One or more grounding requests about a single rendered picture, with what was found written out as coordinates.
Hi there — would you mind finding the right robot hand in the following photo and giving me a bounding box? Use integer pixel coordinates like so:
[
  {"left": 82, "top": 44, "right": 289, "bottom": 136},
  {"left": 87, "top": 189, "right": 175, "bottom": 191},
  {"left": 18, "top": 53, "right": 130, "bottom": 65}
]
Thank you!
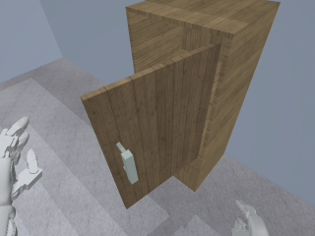
[{"left": 231, "top": 199, "right": 270, "bottom": 236}]

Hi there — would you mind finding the cupboard door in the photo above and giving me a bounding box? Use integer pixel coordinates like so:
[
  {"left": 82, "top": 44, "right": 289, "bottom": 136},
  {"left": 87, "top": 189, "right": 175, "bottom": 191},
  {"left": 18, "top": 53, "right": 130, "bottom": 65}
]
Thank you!
[{"left": 80, "top": 40, "right": 222, "bottom": 209}]

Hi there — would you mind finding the left robot hand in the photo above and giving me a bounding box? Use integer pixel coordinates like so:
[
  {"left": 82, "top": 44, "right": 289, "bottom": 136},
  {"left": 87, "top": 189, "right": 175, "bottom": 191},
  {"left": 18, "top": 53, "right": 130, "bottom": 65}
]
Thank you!
[{"left": 0, "top": 116, "right": 42, "bottom": 205}]

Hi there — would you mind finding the handle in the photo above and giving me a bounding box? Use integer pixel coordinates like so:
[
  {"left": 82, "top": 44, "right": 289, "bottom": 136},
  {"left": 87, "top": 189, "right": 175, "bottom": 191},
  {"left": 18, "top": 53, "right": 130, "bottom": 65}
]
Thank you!
[{"left": 116, "top": 143, "right": 139, "bottom": 184}]

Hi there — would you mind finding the left robot forearm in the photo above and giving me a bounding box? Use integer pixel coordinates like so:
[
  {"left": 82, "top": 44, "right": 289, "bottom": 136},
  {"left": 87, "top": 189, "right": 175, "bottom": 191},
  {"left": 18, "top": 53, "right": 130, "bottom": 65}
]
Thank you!
[{"left": 0, "top": 204, "right": 18, "bottom": 236}]

